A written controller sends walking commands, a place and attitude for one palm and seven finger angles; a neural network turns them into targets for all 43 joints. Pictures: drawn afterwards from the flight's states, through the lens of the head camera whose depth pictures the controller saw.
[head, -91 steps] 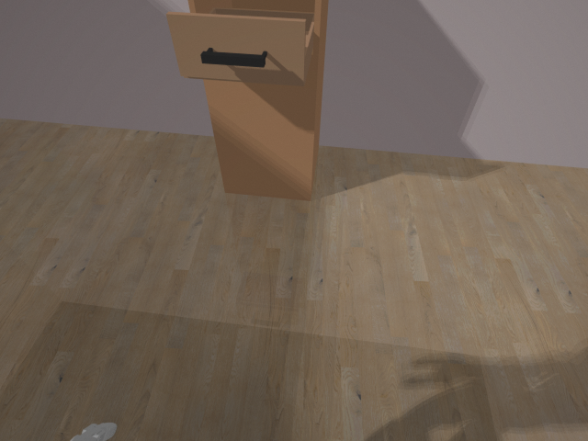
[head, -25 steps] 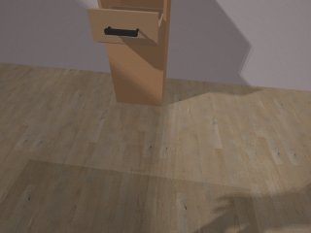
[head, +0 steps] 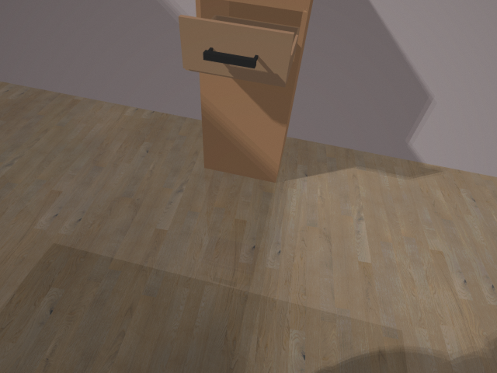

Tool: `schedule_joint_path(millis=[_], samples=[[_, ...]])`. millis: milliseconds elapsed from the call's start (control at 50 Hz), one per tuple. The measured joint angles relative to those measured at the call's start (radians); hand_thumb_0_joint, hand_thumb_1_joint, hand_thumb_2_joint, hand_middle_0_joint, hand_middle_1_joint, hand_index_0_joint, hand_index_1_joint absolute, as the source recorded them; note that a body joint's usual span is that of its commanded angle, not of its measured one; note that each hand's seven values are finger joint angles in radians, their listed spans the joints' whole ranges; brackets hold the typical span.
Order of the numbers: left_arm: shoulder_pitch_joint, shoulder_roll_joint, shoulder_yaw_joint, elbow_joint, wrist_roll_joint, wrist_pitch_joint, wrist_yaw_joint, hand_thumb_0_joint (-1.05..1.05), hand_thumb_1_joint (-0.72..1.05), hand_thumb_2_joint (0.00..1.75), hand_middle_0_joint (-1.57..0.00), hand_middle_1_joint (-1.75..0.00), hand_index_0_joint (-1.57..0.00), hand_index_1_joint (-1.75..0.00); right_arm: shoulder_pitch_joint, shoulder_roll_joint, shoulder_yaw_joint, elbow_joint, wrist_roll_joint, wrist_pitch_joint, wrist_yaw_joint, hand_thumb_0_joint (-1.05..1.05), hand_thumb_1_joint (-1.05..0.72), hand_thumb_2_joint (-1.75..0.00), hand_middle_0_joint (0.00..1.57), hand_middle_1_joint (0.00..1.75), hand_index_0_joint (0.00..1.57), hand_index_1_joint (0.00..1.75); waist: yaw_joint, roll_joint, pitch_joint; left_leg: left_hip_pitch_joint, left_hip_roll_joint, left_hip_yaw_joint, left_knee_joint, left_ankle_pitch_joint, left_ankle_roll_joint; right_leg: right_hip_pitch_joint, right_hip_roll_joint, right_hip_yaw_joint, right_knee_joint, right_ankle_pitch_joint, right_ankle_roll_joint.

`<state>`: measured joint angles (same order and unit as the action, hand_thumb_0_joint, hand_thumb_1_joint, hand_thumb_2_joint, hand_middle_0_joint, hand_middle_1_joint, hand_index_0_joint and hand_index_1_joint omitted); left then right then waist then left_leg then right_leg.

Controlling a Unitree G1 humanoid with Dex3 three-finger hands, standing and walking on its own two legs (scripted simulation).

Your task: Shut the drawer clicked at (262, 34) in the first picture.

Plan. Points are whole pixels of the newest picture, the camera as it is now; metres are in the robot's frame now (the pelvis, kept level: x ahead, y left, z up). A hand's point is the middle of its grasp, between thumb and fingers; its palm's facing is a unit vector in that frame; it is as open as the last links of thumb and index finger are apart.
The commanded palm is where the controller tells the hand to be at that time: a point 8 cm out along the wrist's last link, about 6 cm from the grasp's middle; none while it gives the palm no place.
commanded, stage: walk to a spot facing it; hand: left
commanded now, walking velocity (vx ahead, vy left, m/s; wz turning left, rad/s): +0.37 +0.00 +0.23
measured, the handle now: (231, 56) +1.06 +0.12 +0.04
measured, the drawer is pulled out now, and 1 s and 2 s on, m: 0.23 0.23 0.23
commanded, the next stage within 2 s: turn to face it in 0.64 s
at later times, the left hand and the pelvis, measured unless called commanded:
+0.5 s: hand (167, 309) +0.28 +0.18 -0.17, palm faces -0.01 -0.98 -0.17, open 7.3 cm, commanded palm none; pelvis +0.18 +0.00 -0.01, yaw +1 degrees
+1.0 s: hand (180, 309) +0.29 +0.15 -0.18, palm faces +0.19 -0.97 -0.15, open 7.3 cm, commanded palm none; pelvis +0.37 +0.00 -0.01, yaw +4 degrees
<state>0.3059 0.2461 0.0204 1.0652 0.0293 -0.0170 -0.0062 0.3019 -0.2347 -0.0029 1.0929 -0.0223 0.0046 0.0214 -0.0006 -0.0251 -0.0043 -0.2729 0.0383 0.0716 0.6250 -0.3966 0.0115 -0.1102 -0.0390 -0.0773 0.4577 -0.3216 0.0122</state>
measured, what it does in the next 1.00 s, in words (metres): walks ahead: right foot, then left foot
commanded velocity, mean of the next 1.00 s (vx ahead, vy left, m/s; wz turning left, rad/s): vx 0.23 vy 0.00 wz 0.01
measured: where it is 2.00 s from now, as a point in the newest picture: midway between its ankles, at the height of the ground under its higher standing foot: (249, 333)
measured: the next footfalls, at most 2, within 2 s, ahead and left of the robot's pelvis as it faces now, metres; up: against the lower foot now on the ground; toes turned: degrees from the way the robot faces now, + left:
right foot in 0.54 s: +0.37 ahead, -0.11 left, +0.00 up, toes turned -6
left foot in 0.98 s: +0.48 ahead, +0.13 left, +0.00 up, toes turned +12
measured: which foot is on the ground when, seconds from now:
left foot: down 0.00-0.54, up 0.56-0.96, down 0.98-1.00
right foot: down 0.00-0.02, up 0.04-0.52, down 0.54-1.00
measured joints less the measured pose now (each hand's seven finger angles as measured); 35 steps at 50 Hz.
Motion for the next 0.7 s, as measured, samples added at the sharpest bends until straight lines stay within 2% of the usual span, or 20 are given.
schedule_joint_path(millis=[40, 80, 120, 180, 280, 340, 420, 480, 520, 540, 560, 600, 640, 660, 700], samples=[[0.029, -0.012, 0.005, 0.012, -0.004, 0.010, -0.002, 0.00, 0.90, 0.89, -0.20, -0.30, -0.20, -0.30, 0.028, 0.020, -0.006, -0.007, -0.003, -0.020, -0.002, 0.01, -0.90, -0.90, 0.20, 0.30, 0.20, 0.30, -0.002, -0.010, 0.008, 0.011, -0.012, 0.012, -0.037, 0.080, 0.016, -0.028, -0.023, -0.005, 0.106, -0.074, 0.000], [0.046, -0.023, 0.010, 0.031, -0.001, 0.026, -0.002, 0.01, 0.90, 0.89, -0.20, -0.30, -0.20, -0.30, 0.052, 0.047, -0.011, -0.009, -0.006, -0.039, -0.012, 0.01, -0.90, -0.90, 0.20, 0.30, 0.20, 0.30, -0.004, -0.023, 0.014, 0.021, -0.028, 0.029, -0.022, 0.076, 0.038, -0.121, -0.026, 0.023, 0.332, -0.148, -0.014], [0.048, -0.030, 0.014, 0.047, 0.003, 0.028, -0.005, 0.01, 0.91, 0.89, -0.20, -0.30, -0.20, -0.30, 0.083, 0.077, -0.010, -0.005, -0.002, -0.051, -0.021, 0.00, -0.90, -0.90, 0.20, 0.30, 0.20, 0.30, -0.010, -0.031, 0.017, 0.059, -0.043, 0.035, -0.070, 0.071, 0.050, -0.223, -0.027, 0.031, 0.523, -0.111, -0.022], [0.029, -0.040, 0.020, 0.045, 0.007, 0.020, -0.011, 0.01, 0.91, 0.89, -0.20, -0.30, -0.20, -0.30, 0.130, 0.119, -0.003, 0.019, 0.004, -0.068, -0.031, 0.00, -0.90, -0.90, 0.20, 0.30, 0.20, 0.30, -0.012, -0.034, 0.024, 0.131, -0.062, 0.027, -0.182, 0.106, 0.052, -0.337, -0.046, 0.021, 0.618, -0.004, -0.010], [-0.027, -0.066, 0.028, 0.016, 0.005, 0.012, -0.014, 0.01, 0.91, 0.89, -0.20, -0.30, -0.20, -0.30, 0.185, 0.168, 0.002, 0.061, 0.011, -0.084, -0.043, 0.00, -0.90, -0.90, 0.20, 0.30, 0.20, 0.30, -0.010, -0.024, 0.037, 0.238, -0.079, 0.013, -0.317, 0.131, 0.056, -0.467, -0.077, 0.017, 0.597, 0.110, 0.014], [-0.066, -0.063, 0.039, 0.009, 0.003, 0.015, -0.009, 0.01, 0.93, 0.89, -0.20, -0.30, -0.20, -0.30, 0.203, 0.185, 0.000, 0.077, 0.010, -0.089, -0.047, 0.01, -0.90, -0.90, 0.20, 0.30, 0.20, 0.30, -0.017, -0.019, 0.043, 0.294, -0.080, 0.009, -0.361, 0.119, 0.049, -0.504, -0.084, 0.009, 0.523, 0.154, 0.019], [-0.127, -0.063, 0.044, -0.005, -0.002, 0.013, -0.014, 0.01, 0.93, 0.89, -0.20, -0.30, -0.20, -0.30, 0.212, 0.185, -0.005, 0.084, 0.004, -0.093, -0.051, 0.00, -0.90, -0.90, 0.20, 0.30, 0.20, 0.30, -0.035, -0.009, 0.059, 0.362, -0.076, 0.011, -0.385, 0.078, 0.032, -0.498, -0.076, -0.011, 0.358, 0.188, 0.005], [-0.174, -0.070, 0.045, -0.024, -0.005, 0.006, -0.017, 0.01, 0.92, 0.89, -0.20, -0.30, -0.20, -0.30, 0.211, 0.171, -0.011, 0.090, -0.002, -0.092, -0.052, 0.00, -0.90, -0.90, 0.20, 0.30, 0.20, 0.30, -0.052, 0.005, 0.071, 0.403, -0.065, 0.009, -0.372, 0.025, 0.014, -0.455, -0.052, -0.025, 0.251, 0.166, -0.022], [-0.198, -0.076, 0.042, -0.044, -0.003, -0.009, -0.017, 0.01, 0.92, 0.89, -0.20, -0.30, -0.20, -0.30, 0.214, 0.159, -0.015, 0.095, -0.004, -0.088, -0.052, 0.00, -0.90, -0.90, 0.20, 0.30, 0.20, 0.30, -0.057, 0.023, 0.077, 0.412, -0.044, 0.002, -0.312, -0.037, -0.001, -0.397, -0.023, -0.041, 0.188, 0.138, -0.046], [-0.204, -0.076, 0.041, -0.057, -0.001, -0.024, -0.018, 0.01, 0.92, 0.89, -0.20, -0.30, -0.20, -0.30, 0.219, 0.155, -0.017, 0.098, -0.002, -0.084, -0.050, 0.00, -0.90, -0.90, 0.20, 0.30, 0.20, 0.30, -0.055, 0.027, 0.077, 0.395, -0.034, -0.005, -0.232, -0.079, -0.004, -0.352, -0.011, -0.048, 0.149, 0.142, -0.059], [-0.210, -0.076, 0.041, -0.069, 0.004, -0.043, -0.015, 0.01, 0.91, 0.89, -0.20, -0.30, -0.20, -0.30, 0.218, 0.153, -0.019, 0.101, 0.003, -0.078, -0.047, 0.00, -0.90, -0.90, 0.20, 0.30, 0.20, 0.30, -0.048, 0.024, 0.079, 0.341, -0.025, -0.007, -0.083, -0.115, 0.000, -0.337, -0.013, -0.056, 0.146, 0.205, -0.073], [-0.212, -0.085, 0.038, -0.080, -0.001, -0.069, -0.008, 0.01, 0.91, 0.89, -0.20, -0.30, -0.20, -0.30, 0.183, 0.133, -0.024, 0.097, 0.012, -0.061, -0.041, 0.01, -0.90, -0.90, 0.20, 0.30, 0.20, 0.30, -0.039, 0.038, 0.092, 0.174, -0.018, -0.051, 0.327, -0.117, 0.019, -0.324, -0.009, -0.080, 0.215, 0.144, -0.086], [-0.191, -0.094, 0.033, -0.076, -0.004, -0.073, -0.001, 0.00, 0.91, 0.89, -0.20, -0.30, -0.20, -0.30, 0.137, 0.108, -0.037, 0.080, 0.011, -0.048, -0.038, 0.01, -0.90, -0.90, 0.20, 0.30, 0.20, 0.30, -0.033, 0.049, 0.087, 0.023, -0.006, -0.062, 0.587, -0.045, 0.030, -0.270, -0.001, -0.099, 0.200, 0.083, -0.087], [-0.175, -0.098, 0.030, -0.069, -0.003, -0.072, 0.004, 0.00, 0.91, 0.89, -0.20, -0.30, -0.20, -0.30, 0.110, 0.095, -0.043, 0.067, 0.007, -0.041, -0.037, 0.01, -0.90, -0.90, 0.20, 0.30, 0.20, 0.30, -0.033, 0.051, 0.082, -0.045, 0.006, -0.059, 0.646, -0.005, 0.029, -0.241, 0.001, -0.108, 0.175, 0.076, -0.082], [-0.140, -0.104, 0.035, -0.054, -0.005, -0.069, 0.020, 0.00, 0.92, 0.89, -0.20, -0.30, -0.20, -0.30, 0.056, 0.071, -0.052, 0.033, 0.001, -0.029, -0.033, 0.01, -0.91, -0.90, 0.20, 0.30, 0.20, 0.30, -0.035, 0.055, 0.067, -0.161, 0.032, -0.052, 0.665, 0.057, 0.019, -0.186, 0.006, -0.127, 0.114, 0.085, -0.074]])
